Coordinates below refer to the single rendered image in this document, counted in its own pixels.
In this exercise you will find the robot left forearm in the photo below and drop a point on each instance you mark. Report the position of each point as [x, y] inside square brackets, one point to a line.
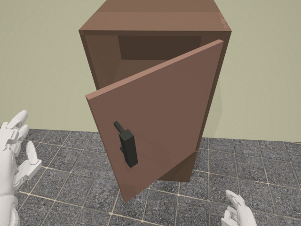
[8, 213]

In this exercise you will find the robot left hand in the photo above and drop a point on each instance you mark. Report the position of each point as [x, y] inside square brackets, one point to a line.
[11, 136]

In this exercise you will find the cupboard door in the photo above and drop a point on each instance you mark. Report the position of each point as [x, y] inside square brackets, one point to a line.
[163, 107]

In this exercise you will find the handle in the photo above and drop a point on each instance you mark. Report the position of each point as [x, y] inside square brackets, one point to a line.
[128, 145]

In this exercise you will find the robot right hand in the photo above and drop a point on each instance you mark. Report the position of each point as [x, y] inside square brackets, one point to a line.
[243, 216]

